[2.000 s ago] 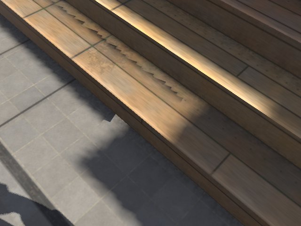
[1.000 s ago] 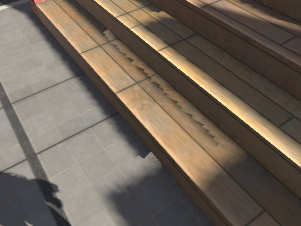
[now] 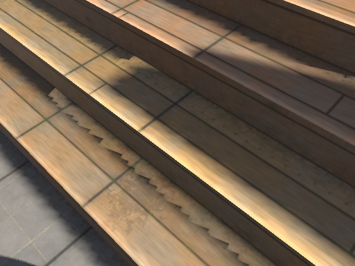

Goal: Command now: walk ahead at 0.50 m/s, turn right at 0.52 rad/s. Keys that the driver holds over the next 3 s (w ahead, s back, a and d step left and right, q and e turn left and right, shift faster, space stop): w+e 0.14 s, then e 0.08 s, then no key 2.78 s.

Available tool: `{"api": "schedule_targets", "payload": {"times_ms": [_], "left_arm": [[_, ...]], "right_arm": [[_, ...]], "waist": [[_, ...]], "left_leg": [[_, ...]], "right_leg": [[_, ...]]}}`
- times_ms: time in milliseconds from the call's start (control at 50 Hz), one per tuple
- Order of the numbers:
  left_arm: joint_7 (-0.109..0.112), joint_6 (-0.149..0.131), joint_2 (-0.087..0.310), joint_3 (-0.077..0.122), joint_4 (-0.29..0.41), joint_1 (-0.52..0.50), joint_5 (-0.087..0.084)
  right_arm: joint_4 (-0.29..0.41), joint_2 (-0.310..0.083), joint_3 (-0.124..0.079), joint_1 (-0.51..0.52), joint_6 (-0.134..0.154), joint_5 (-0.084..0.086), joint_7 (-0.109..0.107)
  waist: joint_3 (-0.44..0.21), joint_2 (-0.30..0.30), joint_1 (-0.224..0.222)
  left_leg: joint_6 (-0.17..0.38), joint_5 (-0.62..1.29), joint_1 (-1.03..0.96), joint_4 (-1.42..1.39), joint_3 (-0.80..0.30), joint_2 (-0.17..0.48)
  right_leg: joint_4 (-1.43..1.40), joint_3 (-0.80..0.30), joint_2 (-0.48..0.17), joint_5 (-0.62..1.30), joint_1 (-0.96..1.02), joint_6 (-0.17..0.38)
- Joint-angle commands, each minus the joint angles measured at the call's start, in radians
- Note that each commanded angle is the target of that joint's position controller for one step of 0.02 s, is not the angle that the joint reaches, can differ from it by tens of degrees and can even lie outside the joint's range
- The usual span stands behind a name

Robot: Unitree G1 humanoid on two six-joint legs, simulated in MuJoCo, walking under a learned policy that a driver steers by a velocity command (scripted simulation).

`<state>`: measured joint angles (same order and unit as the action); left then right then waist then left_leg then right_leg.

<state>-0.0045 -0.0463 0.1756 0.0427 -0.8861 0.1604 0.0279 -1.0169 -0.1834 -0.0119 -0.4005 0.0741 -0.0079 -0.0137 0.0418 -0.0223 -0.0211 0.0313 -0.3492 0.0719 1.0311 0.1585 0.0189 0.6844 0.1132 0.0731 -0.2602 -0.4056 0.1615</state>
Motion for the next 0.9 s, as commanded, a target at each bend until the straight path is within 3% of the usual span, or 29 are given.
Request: {"api": "schedule_targets", "payload": {"times_ms": [20, 40, 80, 140, 200, 280, 340, 360, 380, 400, 420, 440, 460, 480, 500, 520, 560, 580, 600, 620, 640, 660, 680, 720, 760, 820, 840, 860, 900], "left_arm": [[0.010, 0.017, 0.250, 0.077, -0.042, 0.269, -0.025], [0.016, 0.022, 0.180, 0.061, -0.038, 0.228, -0.030], [0.030, 0.016, 0.120, 0.038, -0.033, 0.195, -0.024], [0.023, -0.006, 0.138, 0.029, -0.055, 0.240, -0.021], [0.022, -0.021, 0.147, 0.021, -0.052, 0.250, -0.014], [0.056, -0.013, 0.163, 0.025, -0.102, 0.428, 0.000], [0.082, 0.013, 0.138, 0.019, -0.144, 0.498, 0.001], [0.082, 0.028, 0.138, 0.015, -0.126, 0.452, -0.010], [0.091, 0.037, 0.131, 0.016, -0.104, 0.402, -0.017], [0.083, 0.038, 0.134, 0.014, -0.059, 0.336, -0.019], [0.068, 0.017, 0.224, 0.032, -0.021, 0.296, -0.013], [0.053, -0.010, 0.280, 0.056, -0.006, 0.230, -0.032], [0.035, -0.041, 0.308, 0.075, 0.006, 0.158, -0.075], [0.001, -0.054, 0.217, 0.062, 0.034, 0.250, -0.091], [-0.022, -0.052, 0.202, 0.067, -0.010, 0.345, -0.022], [-0.022, -0.026, 0.119, 0.055, 0.007, 0.364, 0.008], [0.022, 0.029, 0.062, 0.024, 0.099, 0.181, 0.053], [0.042, 0.044, 0.021, 0.004, 0.148, 0.156, 0.062], [0.052, 0.056, 0.005, -0.009, 0.160, 0.165, 0.045], [-0.036, 0.039, 0.059, -0.024, 0.172, 0.162, -0.011], [-0.058, 0.026, 0.088, -0.016, 0.178, 0.186, -0.004], [-0.061, 0.013, 0.082, -0.023, 0.179, 0.182, 0.007], [-0.067, -0.003, 0.107, -0.016, 0.173, 0.192, 0.011], [-0.075, -0.002, 0.139, -0.008, 0.125, 0.203, 0.003], [-0.083, 0.002, 0.160, -0.003, 0.099, 0.205, 0.010], [-0.064, 0.003, 0.197, 0.014, 0.066, 0.179, 0.005], [0.021, 0.050, 0.019, -0.017, 0.085, 0.096, 0.001], [0.050, 0.077, 0.016, -0.029, 0.101, 0.046, 0.005], [0.063, 0.106, 0.023, -0.026, 0.093, 0.057, 0.013]], "right_arm": [[0.183, -0.096, -0.019, 0.045, 0.033, 0.004, 0.008], [0.211, -0.108, -0.022, 0.106, 0.029, -0.019, 0.011], [0.253, -0.067, -0.015, 0.186, 0.005, -0.057, 0.026], [0.345, -0.006, 0.016, 0.267, -0.043, -0.058, 0.034], [0.447, -0.024, 0.031, 0.393, -0.056, -0.050, 0.024], [0.528, 0.000, 0.045, 0.529, -0.064, -0.042, -0.008], [0.650, 0.038, 0.075, 0.718, -0.058, -0.051, -0.003], [0.649, 0.014, 0.081, 0.673, -0.062, -0.045, 0.010], [0.668, 0.052, 0.095, 0.666, -0.066, -0.040, 0.018], [0.613, 0.024, 0.081, 0.554, -0.079, -0.022, 0.018], [0.561, -0.018, 0.053, 0.361, -0.086, -0.009, 0.009], [0.488, -0.073, 0.023, 0.139, -0.088, 0.006, -0.001], [0.422, -0.122, -0.002, -0.029, -0.071, -0.010, -0.005], [0.353, -0.223, -0.039, -0.105, -0.059, -0.024, -0.020], [0.373, -0.197, -0.029, 0.031, -0.075, -0.015, -0.040], [0.379, -0.155, -0.027, 0.231, -0.077, 0.010, -0.040], [0.302, -0.024, -0.005, 0.325, -0.074, -0.006, -0.051], [0.262, 0.012, 0.004, 0.292, -0.061, -0.017, -0.057], [0.215, 0.026, 0.007, 0.267, -0.052, -0.026, -0.050], [0.226, 0.107, 0.052, 0.301, -0.003, -0.096, 0.029], [0.174, 0.056, 0.035, 0.212, 0.006, -0.113, 0.050], [0.155, 0.009, 0.027, 0.200, 0.012, -0.112, 0.052], [0.166, -0.059, 0.007, 0.225, 0.026, -0.088, 0.059], [0.193, -0.072, 0.018, 0.290, 0.038, -0.067, 0.056], [0.233, -0.097, 0.018, 0.304, 0.046, -0.045, 0.052], [0.267, -0.109, 0.028, 0.283, 0.052, -0.041, 0.066], [0.177, -0.066, -0.001, 0.139, 0.047, 0.016, -0.002], [0.162, -0.077, 0.003, 0.071, 0.041, 0.021, -0.036], [0.156, -0.083, -0.010, 0.065, 0.031, -0.002, -0.057]], "waist": [[-0.263, 0.130, -0.032], [-0.090, 0.045, 0.004], [-0.023, -0.055, 0.047], [-0.011, -0.026, 0.060], [0.001, 0.022, 0.037], [-0.053, 0.132, -0.063], [-0.008, 0.078, -0.096], [-0.042, 0.019, -0.063], [-0.075, 0.045, -0.048], [-0.153, 0.017, -0.009], [-0.294, 0.139, 0.074], [-0.387, 0.212, 0.176], [-0.444, 0.167, 0.269], [-0.528, -0.227, 0.249], [-0.651, -0.289, 0.165], [-0.462, -0.130, 0.026], [-0.061, 0.147, -0.024], [-0.003, 0.148, -0.052], [0.005, 0.124, -0.068], [-0.064, -0.029, 0.000], [-0.081, 0.007, 0.003], [-0.114, 0.034, -0.012], [-0.119, 0.026, -0.048], [-0.161, -0.024, -0.085], [-0.140, -0.029, -0.080], [-0.118, -0.035, -0.044], [-0.118, 0.164, -0.010], [-0.084, 0.122, 0.025], [-0.115, -0.036, 0.036]], "left_leg": [[-0.032, 0.041, 0.591, 0.697, -0.212, -0.041], [-0.038, 0.055, 0.681, 0.694, -0.192, -0.016], [-0.039, 0.053, 0.747, 0.745, -0.188, 0.011], [-0.030, -0.003, 0.891, 0.859, -0.134, 0.017], [-0.037, -0.010, 0.914, 0.698, -0.065, 0.007], [-0.024, -0.142, 1.333, 0.936, -0.063, 0.017], [-0.005, -0.245, 1.445, 0.766, -0.083, 0.049], [-0.011, -0.172, 1.226, 0.534, 0.010, 0.032], [0.027, -0.112, 0.910, 0.335, -0.020, 0.020], [0.032, -0.065, 0.600, 0.191, 0.062, -0.070], [0.050, -0.033, 0.371, 0.189, 0.025, -0.117], [0.076, 0.058, 0.247, 0.102, -0.037, -0.106], [0.104, 0.177, 0.083, -0.126, -0.121, -0.081], [0.287, 0.545, -0.152, -0.370, -0.616, 0.219], [0.389, 0.685, -0.025, -0.645, -1.054, 0.315], [0.388, 0.397, 0.175, -0.646, -0.986, 0.309], [0.290, -0.103, 0.467, -0.627, -0.722, 0.221], [0.232, -0.083, 0.537, -0.641, -0.623, 0.179], [0.204, -0.077, 0.532, -0.631, -0.525, 0.139], [0.228, 0.067, 0.459, -0.659, -0.504, 0.108], [0.237, 0.175, 0.377, -0.663, -0.478, 0.134], [0.214, 0.194, 0.336, -0.667, -0.428, 0.124], [0.159, 0.133, 0.311, -0.696, -0.362, 0.117], [0.085, 0.079, 0.393, -0.698, -0.275, 0.059], [0.092, 0.127, 0.464, -0.702, -0.241, 0.042], [0.165, 0.142, 0.409, -0.665, -0.286, 0.090], [0.175, 0.143, 0.317, -0.661, -0.316, 0.161], [0.173, 0.177, 0.258, -0.669, -0.332, 0.138], [0.181, 0.275, 0.137, -0.660, -0.357, 0.151]], "right_leg": [[-0.323, -0.674, -0.413, 0.874, 0.601, 0.323], [-0.375, -0.648, -0.377, 0.568, 0.454, 0.290], [-0.373, -0.537, -0.293, 0.475, 0.300, 0.204], [-0.362, -0.443, -0.208, 0.435, 0.179, 0.120], [-0.370, -0.372, -0.125, 0.647, 0.094, 0.046], [-0.352, -0.475, -0.238, 0.718, 0.516, 0.084], [-0.413, -0.455, -0.248, 0.637, 0.607, 0.051], [-0.496, -0.382, -0.216, 0.794, 0.518, 0.046], [-0.564, -0.354, -0.213, 0.919, 0.369, 0.024], [-0.522, -0.269, -0.146, 1.222, 0.271, -0.019], [-0.399, -0.279, -0.198, 1.634, 0.291, -0.020], [-0.248, -0.284, -0.248, 1.790, 0.372, -0.027], [-0.009, -0.250, -0.222, 1.727, 0.374, -0.065], [0.496, -0.201, 0.009, 0.778, 0.066, -0.155], [0.948, -0.304, 0.164, -0.020, 0.097, -0.173], [1.118, -0.379, 0.110, -0.025, -0.004, -0.174], [1.172, -0.238, 0.012, -0.062, -0.221, -0.145], [1.178, -0.253, -0.005, -0.021, -0.251, -0.125], [1.202, -0.250, 0.000, -0.023, -0.298, -0.111], [1.211, -0.469, 0.056, 0.153, -0.486, -0.038], [1.182, -0.457, 0.053, 0.224, -0.560, -0.053], [1.154, -0.444, 0.050, 0.253, -0.598, -0.066], [1.063, -0.402, 0.007, 0.188, -0.577, -0.099], [1.112, -0.296, -0.044, 0.189, -0.489, -0.190], [1.188, -0.243, -0.055, 0.181, -0.447, -0.264], [1.228, -0.276, -0.073, 0.147, -0.442, -0.293], [1.006, -0.160, -0.096, 0.163, -0.441, -0.239], [0.860, -0.141, -0.119, 0.157, -0.430, -0.235], [0.727, -0.137, -0.122, 0.074, -0.389, -0.231]]}}
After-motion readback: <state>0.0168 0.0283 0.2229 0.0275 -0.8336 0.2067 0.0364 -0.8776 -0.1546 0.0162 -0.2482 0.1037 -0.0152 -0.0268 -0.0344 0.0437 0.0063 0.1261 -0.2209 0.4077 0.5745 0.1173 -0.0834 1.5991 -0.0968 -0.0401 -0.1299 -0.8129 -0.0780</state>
